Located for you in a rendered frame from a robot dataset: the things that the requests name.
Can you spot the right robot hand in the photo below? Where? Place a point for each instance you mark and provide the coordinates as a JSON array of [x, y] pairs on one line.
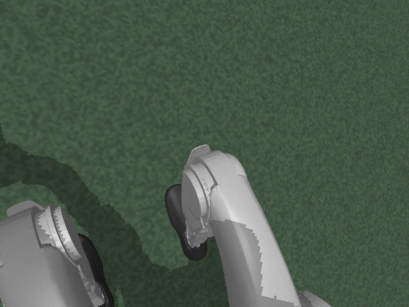
[[308, 299]]

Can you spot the left robot foot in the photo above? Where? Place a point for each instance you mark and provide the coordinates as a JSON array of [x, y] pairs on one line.
[[97, 269]]

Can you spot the right robot foot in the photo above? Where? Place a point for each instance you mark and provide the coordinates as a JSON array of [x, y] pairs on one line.
[[177, 219]]

